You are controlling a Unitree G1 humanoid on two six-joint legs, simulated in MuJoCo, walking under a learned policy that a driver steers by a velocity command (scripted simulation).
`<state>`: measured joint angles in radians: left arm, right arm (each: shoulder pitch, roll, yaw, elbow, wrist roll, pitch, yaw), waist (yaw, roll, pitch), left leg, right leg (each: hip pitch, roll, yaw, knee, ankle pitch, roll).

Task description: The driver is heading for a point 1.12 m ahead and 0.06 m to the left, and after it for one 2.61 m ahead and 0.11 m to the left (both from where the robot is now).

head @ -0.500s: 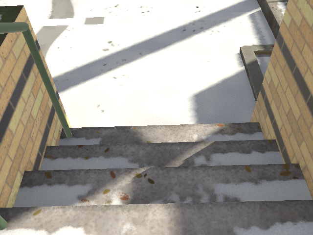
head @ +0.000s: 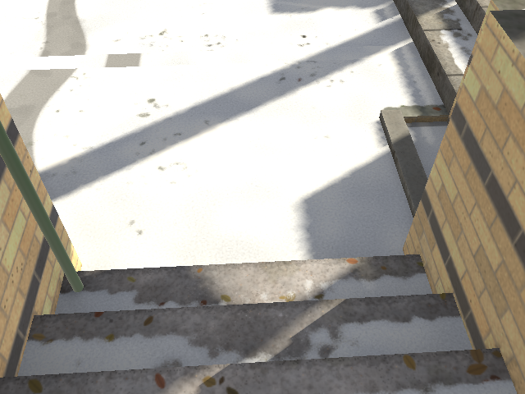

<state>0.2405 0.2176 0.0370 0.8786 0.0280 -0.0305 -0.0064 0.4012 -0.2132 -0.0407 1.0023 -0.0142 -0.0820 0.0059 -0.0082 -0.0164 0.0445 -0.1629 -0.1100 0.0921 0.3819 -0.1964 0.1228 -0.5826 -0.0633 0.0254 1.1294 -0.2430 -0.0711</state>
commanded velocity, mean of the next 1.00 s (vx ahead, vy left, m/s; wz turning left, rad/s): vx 0.50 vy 0.00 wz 0.00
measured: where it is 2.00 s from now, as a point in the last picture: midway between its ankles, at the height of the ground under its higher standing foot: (270, 302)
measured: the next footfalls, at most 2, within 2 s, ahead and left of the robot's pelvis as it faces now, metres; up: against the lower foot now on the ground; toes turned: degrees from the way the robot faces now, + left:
right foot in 0.30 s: +0.28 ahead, -0.11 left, +0.00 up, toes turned -3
left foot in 0.92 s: +0.56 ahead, +0.09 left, -0.17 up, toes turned +4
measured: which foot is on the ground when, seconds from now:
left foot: down 0.00-0.32, up 0.34-0.90, down 0.92-1.00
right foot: up 0.00-0.28, down 0.30-0.94, up 0.96-1.00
